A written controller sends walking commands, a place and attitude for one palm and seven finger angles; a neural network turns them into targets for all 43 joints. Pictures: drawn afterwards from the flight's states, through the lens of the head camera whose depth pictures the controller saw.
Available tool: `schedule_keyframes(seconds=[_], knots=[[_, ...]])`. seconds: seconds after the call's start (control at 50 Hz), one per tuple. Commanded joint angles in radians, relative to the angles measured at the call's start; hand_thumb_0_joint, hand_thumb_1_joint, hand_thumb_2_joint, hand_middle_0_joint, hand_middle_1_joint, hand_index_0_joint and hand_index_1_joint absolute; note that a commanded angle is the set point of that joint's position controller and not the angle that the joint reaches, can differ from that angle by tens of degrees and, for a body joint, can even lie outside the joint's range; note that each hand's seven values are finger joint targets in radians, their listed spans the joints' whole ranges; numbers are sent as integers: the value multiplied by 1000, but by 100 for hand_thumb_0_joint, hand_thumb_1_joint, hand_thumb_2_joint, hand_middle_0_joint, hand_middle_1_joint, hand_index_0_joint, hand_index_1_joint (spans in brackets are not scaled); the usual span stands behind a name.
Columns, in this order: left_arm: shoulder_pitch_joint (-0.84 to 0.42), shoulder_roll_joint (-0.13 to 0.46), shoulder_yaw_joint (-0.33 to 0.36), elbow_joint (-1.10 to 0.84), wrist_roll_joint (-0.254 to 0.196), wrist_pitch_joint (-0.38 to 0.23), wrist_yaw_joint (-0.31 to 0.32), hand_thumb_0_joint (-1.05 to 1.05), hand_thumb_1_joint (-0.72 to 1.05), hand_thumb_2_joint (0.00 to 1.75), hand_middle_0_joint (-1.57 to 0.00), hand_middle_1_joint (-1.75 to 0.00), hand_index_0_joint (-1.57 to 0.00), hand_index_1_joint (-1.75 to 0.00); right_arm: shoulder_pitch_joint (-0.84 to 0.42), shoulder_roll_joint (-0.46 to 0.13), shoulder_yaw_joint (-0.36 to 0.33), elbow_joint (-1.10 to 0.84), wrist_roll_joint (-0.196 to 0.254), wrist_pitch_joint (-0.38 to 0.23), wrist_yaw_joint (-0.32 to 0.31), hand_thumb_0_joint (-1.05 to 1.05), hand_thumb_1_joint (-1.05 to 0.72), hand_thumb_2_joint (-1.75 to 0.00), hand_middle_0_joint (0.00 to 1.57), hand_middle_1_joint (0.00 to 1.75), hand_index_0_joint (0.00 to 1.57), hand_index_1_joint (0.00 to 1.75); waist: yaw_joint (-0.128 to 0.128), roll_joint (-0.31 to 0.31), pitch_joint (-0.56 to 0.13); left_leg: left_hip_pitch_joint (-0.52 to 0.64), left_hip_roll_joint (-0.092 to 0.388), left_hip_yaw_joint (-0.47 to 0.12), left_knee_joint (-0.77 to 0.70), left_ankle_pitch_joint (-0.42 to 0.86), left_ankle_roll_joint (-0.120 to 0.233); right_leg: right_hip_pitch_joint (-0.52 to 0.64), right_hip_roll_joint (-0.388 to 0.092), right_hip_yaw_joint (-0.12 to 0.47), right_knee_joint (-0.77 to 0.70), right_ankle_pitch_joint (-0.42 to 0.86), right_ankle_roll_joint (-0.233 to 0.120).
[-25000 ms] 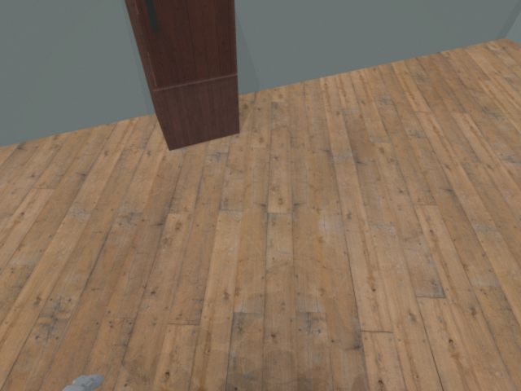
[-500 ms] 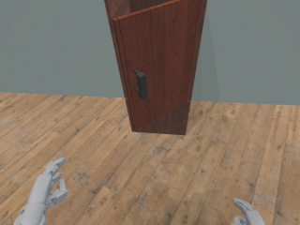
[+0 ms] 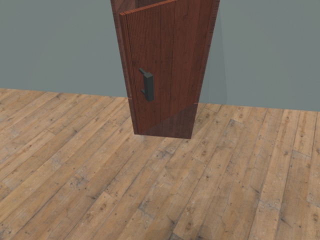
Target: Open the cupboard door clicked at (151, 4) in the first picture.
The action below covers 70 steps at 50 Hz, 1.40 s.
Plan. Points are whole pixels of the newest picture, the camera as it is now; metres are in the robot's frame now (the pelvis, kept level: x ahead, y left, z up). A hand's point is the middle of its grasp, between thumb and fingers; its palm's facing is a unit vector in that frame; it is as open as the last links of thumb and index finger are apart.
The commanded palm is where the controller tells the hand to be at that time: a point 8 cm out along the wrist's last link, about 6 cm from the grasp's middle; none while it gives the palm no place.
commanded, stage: let the arm hang, fingers relaxed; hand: left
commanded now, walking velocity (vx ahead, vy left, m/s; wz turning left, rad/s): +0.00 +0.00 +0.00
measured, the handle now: (145, 84) +0.66 +0.09 -0.02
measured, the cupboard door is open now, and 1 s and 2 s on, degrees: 42 42 42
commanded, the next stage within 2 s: look to check the result in 0.46 s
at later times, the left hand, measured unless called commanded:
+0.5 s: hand out of the picture +0.09 +0.21 -0.16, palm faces -0.01 -0.96 -0.27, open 7.4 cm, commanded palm none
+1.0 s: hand out of the picture +0.11 +0.23 -0.15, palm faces -0.02 -0.94 -0.34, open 7.4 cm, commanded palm none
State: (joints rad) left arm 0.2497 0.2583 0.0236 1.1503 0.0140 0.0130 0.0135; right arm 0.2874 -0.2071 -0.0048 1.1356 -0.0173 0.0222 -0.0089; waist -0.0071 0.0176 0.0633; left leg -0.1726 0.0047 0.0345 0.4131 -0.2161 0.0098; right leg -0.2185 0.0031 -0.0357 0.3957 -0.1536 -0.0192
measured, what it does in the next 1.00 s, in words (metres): stands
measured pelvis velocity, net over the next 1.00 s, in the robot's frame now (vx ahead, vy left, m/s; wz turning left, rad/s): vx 0.03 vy -0.01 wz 0.00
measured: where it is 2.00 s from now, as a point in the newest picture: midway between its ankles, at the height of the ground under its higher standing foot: outside the picture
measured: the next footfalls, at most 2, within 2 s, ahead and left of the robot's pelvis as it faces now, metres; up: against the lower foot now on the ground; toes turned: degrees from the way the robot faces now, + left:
none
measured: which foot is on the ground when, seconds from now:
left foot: down 0.00-1.00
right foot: down 0.00-1.00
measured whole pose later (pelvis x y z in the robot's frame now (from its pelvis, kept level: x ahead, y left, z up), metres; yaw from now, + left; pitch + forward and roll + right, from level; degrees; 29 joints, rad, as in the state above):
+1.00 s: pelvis +0.03 -0.01 +0.01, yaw +0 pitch -1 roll +0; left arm 0.10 0.31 0.02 1.14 0.02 -0.02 0.01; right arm 0.12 -0.31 -0.01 1.13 -0.02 0.00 0.00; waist -0.01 0.02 0.05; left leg -0.07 0.01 0.03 0.30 -0.20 -0.01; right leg -0.14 0.01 -0.04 0.32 -0.16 -0.03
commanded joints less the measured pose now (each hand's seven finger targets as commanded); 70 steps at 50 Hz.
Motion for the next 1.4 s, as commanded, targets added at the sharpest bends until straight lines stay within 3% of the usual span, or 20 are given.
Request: schedule_keyframes(seconds=[0.0, 0.04, 0.18, 0.42, 0.6, 0.82, 1.12, 1.16, 1.2, 1.22, 1.28, 1.34, 1.38], knots=[[-32, 130, 19, -53, -2, -23, 10, 0, 90, 90, -20, -30, -20, -30, 12, -153, -32, -45, -4, -25, -12, 0, -90, -90, 20, 30, 20, 30, 2, -14, 10, -70, 97, -109, -126, -93, 35, 1, -101, 122, -94, -150, -34], [-37, 133, 22, -55, -1, -25, 10, 0, 90, 90, -20, -30, -20, -30, 8, -154, -33, -45, -4, -30, -12, 0, -90, -90, 20, 30, 20, 30, 4, -41, 2, -70, 99, -112, -130, -66, 36, 18, -103, 118, -85, -116, -32], [-62, 142, 26, -66, 2, -35, 12, 0, 90, 90, -20, -30, -20, -30, -40, -167, -36, -46, -1, -38, -11, 0, -90, -90, 20, 30, 20, 30, 5, -26, -23, -20, 103, -103, -124, 32, 33, 30, -109, 116, -78, -24, -29], [-124, 174, 29, -74, 2, -44, 7, 0, 90, 90, -20, -30, -20, -30, -118, -213, -38, -54, -5, -44, -11, 0, -90, -90, 20, 30, 20, 30, 2, 9, -41, 22, 108, -100, -145, 87, 21, 63, -117, 121, -95, 47, -27], [-148, 209, 30, -69, 0, -49, 5, 0, 90, 90, -20, -30, -20, -30, -148, -252, -38, -58, -2, -45, -10, 0, -90, -90, 20, 30, 20, 30, -1, -6, -74, 61, 113, -96, -146, 139, 18, 96, -126, 121, -104, 119, -29], [-171, 240, 26, -66, -3, -51, 5, 0, 90, 90, -20, -30, -20, -30, -169, -284, -36, -57, -1, -41, -8, 0, -90, -90, 20, 30, 20, 30, -4, -27, -86, 84, 118, -95, -155, 150, 15, 112, -128, 124, -117, 146, -30], [-188, 251, 27, -72, -2, -54, 4, 0, 90, 90, -20, -30, -20, -30, -185, -299, -34, -58, -3, -44, -7, 0, -90, -90, 20, 30, 20, 30, -2, -11, -89, 91, 119, -92, -164, 164, 10, 127, -129, 128, -126, 163, -29], [-187, 242, 30, -78, -2, -47, 3, 0, 90, 90, -20, -30, -20, -30, -175, -287, -36, -62, -4, -44, -11, 0, -90, -90, 20, 30, 20, 30, -4, -14, -100, 114, 127, -71, -137, 198, 7, 111, -125, 139, -99, 231, -33], [-142, 159, 23, -75, -2, -26, 8, 0, 90, 90, -20, -30, -20, -30, -119, -191, -23, -57, -5, -29, -16, 0, -90, -90, 20, 30, 20, 30, -9, -19, -103, 110, 129, -31, -89, 200, -7, 87, -125, 151, -58, 283, -25], [-127, 150, 24, -78, -2, -16, 9, 0, 90, 90, -20, -30, -20, -30, -99, -180, -24, -60, -4, -22, -19, 0, -90, -90, 20, 30, 20, 30, -8, -28, -101, 103, 130, -15, -70, 190, -11, 76, -120, 161, -36, 301, -24], [-107, 159, 41, -117, 2, 2, 5, 0, 90, 90, -20, -30, -20, -30, -76, -196, -45, -99, -1, -11, -28, 0, -90, -90, 20, 30, 20, 30, -10, -29, -99, 103, 143, 13, -20, 165, -5, 20, -102, 188, 21, 320, -33], [-105, 150, 54, -167, 8, 17, -4, 0, 90, 90, -20, -30, -20, -30, -70, -205, -66, -140, -4, -3, -36, 0, -90, -90, 20, 30, 20, 30, -13, -18, -73, 90, 175, 6, -2, 113, 13, -64, -73, 200, 85, 278, -34], [-103, 132, 58, -199, 9, 23, -11, 0, 90, 90, -20, -30, -20, -30, -73, -222, -78, -164, -6, -3, -38, 0, -90, -90, 20, 30, 20, 30, -11, 49, -57, 100, 231, -34, -28, 92, 42, -145, -27, 174, 179, 185, -21]])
